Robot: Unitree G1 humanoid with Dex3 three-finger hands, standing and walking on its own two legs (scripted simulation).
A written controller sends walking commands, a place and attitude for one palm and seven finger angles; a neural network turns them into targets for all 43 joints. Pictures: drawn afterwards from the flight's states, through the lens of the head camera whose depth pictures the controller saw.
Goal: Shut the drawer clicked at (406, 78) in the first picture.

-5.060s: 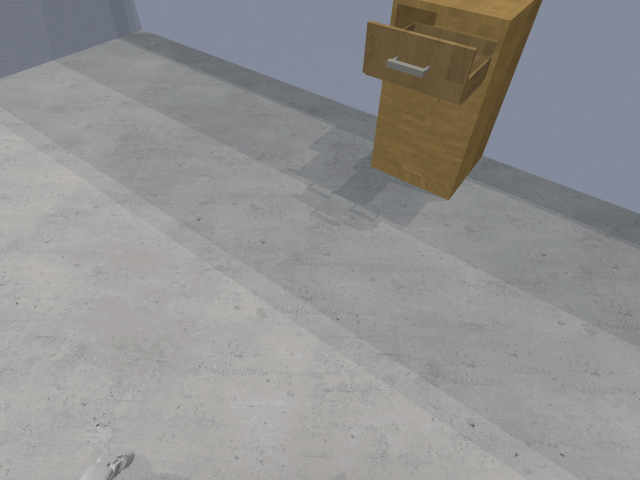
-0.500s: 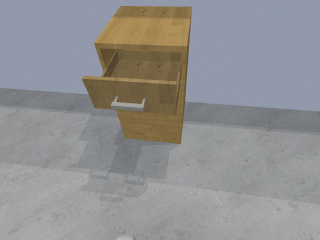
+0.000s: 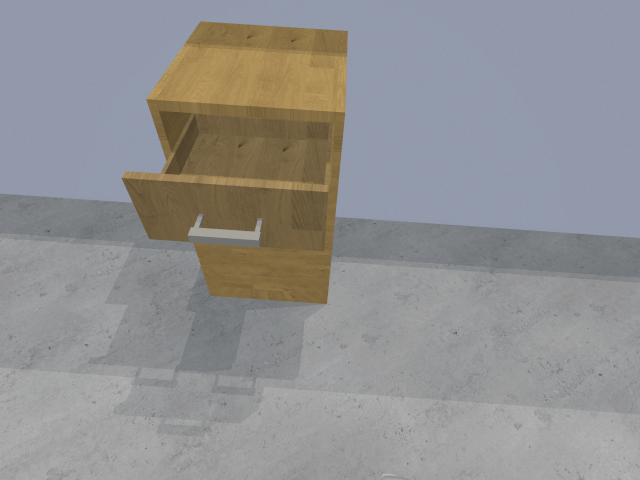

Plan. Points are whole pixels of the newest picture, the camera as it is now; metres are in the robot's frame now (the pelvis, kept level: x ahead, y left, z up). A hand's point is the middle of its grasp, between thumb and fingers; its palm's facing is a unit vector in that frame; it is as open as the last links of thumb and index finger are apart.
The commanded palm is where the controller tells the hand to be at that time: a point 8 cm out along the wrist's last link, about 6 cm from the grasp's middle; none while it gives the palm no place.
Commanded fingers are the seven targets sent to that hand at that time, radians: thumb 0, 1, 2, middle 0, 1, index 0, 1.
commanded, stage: take the last steps up to it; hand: left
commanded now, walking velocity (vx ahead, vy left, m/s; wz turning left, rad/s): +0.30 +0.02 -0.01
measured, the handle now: (227, 229) +0.57 +0.21 -0.10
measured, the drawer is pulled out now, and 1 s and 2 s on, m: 0.23 0.23 0.23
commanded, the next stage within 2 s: come to a stop and stand still in 0.48 s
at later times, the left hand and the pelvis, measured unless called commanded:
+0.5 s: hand out of the picture +0.12 +0.14 -0.17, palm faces +0.12 -0.98 -0.19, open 7.3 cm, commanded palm none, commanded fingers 0.00 0.90 0.90 -0.20 -0.30 -0.20 -0.30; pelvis +0.14 -0.03 +0.00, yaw +3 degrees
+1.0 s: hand (210, 427) +0.23 +0.18 -0.18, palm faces +0.08 -0.96 -0.26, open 7.4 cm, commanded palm none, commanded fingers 0.00 0.90 0.90 -0.20 -0.30 -0.20 -0.30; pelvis +0.18 -0.02 -0.01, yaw +2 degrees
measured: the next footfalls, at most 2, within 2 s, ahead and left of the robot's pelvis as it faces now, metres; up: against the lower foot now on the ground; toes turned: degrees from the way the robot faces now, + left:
right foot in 0.12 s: +0.14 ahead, -0.14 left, +0.00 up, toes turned -7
left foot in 0.60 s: +0.28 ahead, +0.12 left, +0.00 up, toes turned +11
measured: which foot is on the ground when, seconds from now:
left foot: down 0.00-0.12, up 0.14-0.58, down 0.60-1.00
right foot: up 0.00-0.10, down 0.12-0.60, up 0.62-1.00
